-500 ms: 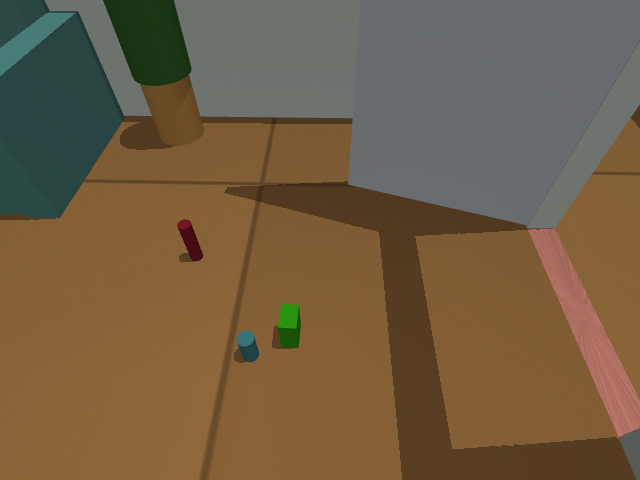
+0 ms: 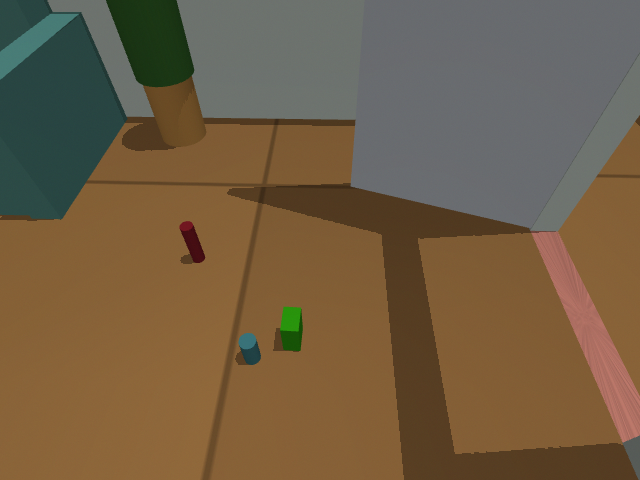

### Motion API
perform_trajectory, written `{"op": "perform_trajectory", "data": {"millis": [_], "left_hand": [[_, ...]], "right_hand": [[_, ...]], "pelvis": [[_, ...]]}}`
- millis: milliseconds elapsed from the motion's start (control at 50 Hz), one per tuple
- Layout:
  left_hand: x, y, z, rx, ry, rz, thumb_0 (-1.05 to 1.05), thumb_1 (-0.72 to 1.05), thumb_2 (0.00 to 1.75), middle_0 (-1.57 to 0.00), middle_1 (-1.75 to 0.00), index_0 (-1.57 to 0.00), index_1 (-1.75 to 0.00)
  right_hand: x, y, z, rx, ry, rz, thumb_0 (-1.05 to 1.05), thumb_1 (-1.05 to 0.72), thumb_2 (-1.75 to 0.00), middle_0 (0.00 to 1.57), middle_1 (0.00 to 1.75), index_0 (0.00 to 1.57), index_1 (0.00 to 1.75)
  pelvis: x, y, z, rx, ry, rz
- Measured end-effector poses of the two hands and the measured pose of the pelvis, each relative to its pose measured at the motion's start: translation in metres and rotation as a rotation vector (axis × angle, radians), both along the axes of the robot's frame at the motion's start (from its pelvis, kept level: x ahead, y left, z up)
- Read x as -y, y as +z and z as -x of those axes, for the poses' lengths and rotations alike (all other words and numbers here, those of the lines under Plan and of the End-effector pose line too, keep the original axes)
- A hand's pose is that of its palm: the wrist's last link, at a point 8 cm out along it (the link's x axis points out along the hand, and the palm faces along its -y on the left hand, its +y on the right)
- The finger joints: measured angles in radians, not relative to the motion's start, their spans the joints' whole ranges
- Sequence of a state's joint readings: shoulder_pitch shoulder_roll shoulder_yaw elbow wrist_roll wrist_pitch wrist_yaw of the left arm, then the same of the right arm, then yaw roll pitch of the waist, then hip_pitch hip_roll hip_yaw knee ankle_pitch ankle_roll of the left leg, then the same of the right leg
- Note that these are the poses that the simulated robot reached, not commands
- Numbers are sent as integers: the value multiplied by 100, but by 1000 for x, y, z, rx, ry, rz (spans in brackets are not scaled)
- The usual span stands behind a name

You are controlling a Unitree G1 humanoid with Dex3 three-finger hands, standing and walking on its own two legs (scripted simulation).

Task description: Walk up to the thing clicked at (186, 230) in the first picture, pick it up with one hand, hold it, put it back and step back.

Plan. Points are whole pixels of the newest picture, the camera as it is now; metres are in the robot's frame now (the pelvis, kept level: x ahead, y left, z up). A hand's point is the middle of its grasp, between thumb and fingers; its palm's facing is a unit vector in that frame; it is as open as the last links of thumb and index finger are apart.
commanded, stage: stand
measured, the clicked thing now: (192, 242) +1.04 +0.54 -0.68
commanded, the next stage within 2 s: walk up in 0.62 s
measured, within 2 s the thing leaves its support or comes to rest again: neither
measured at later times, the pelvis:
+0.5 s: pelvis +0.00 +0.00 +0.00, yaw +0 degrees
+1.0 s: pelvis -0.01 -0.08 +0.00, yaw +24 degrees
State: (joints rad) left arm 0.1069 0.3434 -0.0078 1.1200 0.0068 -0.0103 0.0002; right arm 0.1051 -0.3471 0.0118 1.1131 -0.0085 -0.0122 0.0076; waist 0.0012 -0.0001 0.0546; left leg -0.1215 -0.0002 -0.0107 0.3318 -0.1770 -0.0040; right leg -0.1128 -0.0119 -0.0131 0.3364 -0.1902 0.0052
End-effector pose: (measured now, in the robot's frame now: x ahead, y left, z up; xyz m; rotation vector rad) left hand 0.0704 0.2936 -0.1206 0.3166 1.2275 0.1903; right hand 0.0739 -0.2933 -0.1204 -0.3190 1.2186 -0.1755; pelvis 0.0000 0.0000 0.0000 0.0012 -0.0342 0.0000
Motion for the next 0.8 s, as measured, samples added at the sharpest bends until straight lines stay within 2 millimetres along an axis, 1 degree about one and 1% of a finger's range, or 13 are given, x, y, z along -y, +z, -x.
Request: {"op": "perform_trajectory", "data": {"millis": [320, 640, 680, 720, 760, 800], "left_hand": [[-1, -1, 3, -15, 7, 1, 1, 90, 89, -20, -30, -20, -30], [-4, 0, 1, -7, 27, 2, 1, 90, 89, -20, -30, -20, -30], [-8, 0, -3, 23, 69, -1, 1, 90, 89, -20, -30, -20, -30], [-10, 5, -6, 76, 115, -12, 1, 90, 89, -20, -30, -20, -30], [-10, 12, -6, 133, 150, -23, 1, 90, 89, -20, -30, -20, -30], [-7, 18, -1, 174, 174, -39, 1, 90, 89, -20, -30, -20, -30]], "right_hand": [[0, 0, 0, -17, 1, 3, 1, -90, -90, 20, 30, 21, 30], [-1, 0, -3, -8, 7, 2, 1, -90, -90, 20, 30, 21, 30], [2, 0, -2, -14, 33, 6, 1, -90, -90, 20, 30, 21, 30], [9, 1, 2, -49, 74, 19, 0, -90, -90, 20, 30, 21, 30], [20, 1, 3, -88, 115, 42, 0, -90, -90, 20, 30, 21, 30], [34, -1, -1, -112, 155, 64, 1, -90, -90, 21, 30, 21, 30]], "pelvis": [[-1, 0, -3, -4, 4, 1], [-1, 0, -4, -3, 19, -2], [4, -3, 1, -8, 76, -11], [12, -4, 6, -18, 143, -12], [22, -4, 10, -28, 193, -14], [32, -6, 13, -34, 232, -19]]}}
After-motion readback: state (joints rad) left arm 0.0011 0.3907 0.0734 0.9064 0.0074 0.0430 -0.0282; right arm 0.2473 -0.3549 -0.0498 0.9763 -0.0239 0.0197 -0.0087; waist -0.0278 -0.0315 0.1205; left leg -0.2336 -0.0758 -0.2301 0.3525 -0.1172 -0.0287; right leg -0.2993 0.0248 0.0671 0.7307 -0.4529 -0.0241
